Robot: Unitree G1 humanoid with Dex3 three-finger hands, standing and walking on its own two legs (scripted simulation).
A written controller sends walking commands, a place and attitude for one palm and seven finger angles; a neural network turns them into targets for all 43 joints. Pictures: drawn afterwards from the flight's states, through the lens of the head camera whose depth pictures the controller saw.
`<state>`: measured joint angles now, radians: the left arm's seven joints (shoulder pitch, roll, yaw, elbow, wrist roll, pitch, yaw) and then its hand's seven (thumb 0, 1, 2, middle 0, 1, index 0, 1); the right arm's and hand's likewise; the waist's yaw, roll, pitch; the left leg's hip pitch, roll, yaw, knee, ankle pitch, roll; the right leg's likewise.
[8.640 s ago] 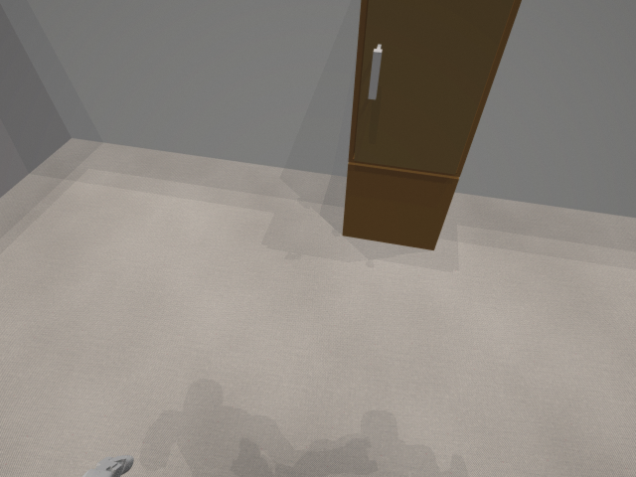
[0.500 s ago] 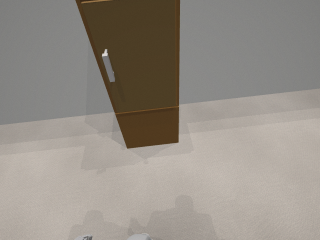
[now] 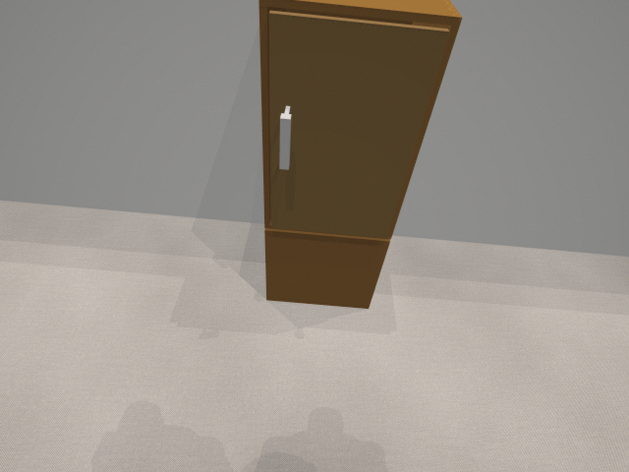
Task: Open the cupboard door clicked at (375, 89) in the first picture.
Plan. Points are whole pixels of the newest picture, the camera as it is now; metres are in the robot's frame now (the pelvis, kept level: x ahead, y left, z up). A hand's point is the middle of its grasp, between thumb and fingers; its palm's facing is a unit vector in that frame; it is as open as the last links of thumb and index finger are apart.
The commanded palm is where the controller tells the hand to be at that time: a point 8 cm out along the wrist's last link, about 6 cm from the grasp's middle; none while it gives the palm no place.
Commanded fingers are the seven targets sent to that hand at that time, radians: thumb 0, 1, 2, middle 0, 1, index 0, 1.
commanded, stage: take the last steps up to it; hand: left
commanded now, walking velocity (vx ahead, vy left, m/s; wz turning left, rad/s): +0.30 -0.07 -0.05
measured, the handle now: (286, 137) +0.82 +0.13 -0.02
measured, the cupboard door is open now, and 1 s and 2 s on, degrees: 0 0 0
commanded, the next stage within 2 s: come to a stop and stand still in 0.68 s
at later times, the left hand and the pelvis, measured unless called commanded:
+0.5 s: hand (254, 408) +0.26 +0.11 -0.17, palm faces +0.01 -0.98 -0.21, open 7.2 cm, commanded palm none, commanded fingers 0.00 0.90 0.90 -0.20 -0.30 -0.20 -0.30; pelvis +0.17 -0.07 -0.01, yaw -1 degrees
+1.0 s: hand (256, 388) +0.30 +0.11 -0.18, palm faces +0.05 -0.99 -0.16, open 7.4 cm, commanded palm none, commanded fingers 0.00 0.90 0.90 -0.20 -0.30 -0.20 -0.30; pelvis +0.30 -0.05 +0.00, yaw +0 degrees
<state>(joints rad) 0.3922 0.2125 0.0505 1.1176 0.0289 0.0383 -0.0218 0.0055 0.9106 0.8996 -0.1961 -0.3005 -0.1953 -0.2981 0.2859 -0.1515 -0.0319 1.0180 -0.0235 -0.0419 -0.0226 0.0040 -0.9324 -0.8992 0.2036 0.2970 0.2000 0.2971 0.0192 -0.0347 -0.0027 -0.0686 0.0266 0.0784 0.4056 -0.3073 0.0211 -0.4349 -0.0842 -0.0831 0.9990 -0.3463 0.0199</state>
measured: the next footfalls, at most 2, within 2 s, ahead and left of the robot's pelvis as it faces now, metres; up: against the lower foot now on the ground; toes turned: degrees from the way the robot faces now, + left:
right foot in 0.32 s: +0.25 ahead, -0.16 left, +0.00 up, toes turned -10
left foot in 0.78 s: +0.36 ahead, +0.06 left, +0.00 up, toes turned +8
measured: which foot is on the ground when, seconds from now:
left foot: down 0.00-0.34, up 0.36-0.76, down 0.78-1.00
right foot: up 0.00-0.30, down 0.32-0.80, up 0.82-1.00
